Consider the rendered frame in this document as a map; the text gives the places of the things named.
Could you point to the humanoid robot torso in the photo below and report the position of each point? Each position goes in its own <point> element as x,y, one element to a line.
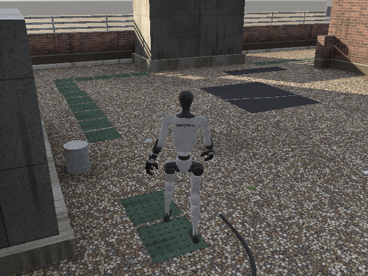
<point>184,138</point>

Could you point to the robot left forearm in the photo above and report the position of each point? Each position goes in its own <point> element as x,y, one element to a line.
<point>155,152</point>

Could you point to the right robot upper arm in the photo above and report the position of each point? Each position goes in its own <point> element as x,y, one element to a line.
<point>205,130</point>

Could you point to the right robot shin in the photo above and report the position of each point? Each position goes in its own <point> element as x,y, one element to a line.
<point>195,215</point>

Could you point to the right robot hand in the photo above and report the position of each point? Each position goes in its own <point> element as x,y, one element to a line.
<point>208,158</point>

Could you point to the left robot hand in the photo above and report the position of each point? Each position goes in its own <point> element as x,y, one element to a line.
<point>148,167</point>

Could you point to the left robot upper arm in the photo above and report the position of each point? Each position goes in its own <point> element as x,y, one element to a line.
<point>164,130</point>

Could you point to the robot right forearm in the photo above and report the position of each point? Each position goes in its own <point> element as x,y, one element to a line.
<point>210,148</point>

